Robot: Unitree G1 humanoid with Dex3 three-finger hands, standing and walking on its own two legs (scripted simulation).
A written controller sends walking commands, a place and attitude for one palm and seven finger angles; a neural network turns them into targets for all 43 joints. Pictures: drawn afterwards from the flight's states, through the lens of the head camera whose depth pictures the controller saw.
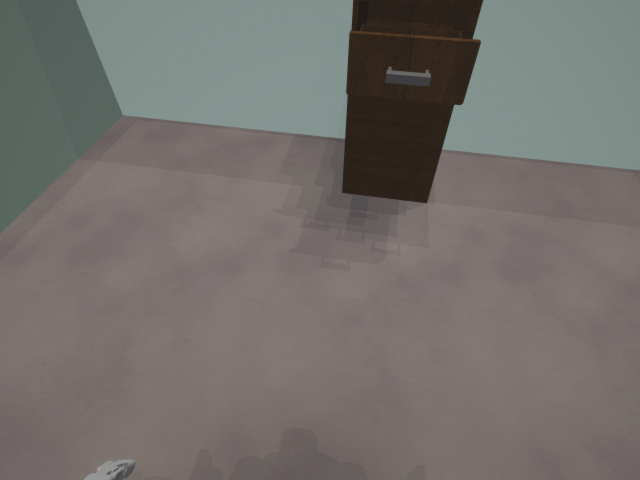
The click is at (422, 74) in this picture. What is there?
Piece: drawer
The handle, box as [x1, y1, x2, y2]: [385, 66, 430, 86]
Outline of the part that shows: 388,67 385,82 428,86 430,79 430,74 428,73 428,70 425,70 424,73 393,71 391,67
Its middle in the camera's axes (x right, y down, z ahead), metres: +0.25 -0.48 +1.12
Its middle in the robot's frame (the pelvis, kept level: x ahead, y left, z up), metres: +1.17 -0.20 -0.02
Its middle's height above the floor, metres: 0.75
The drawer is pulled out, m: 0.28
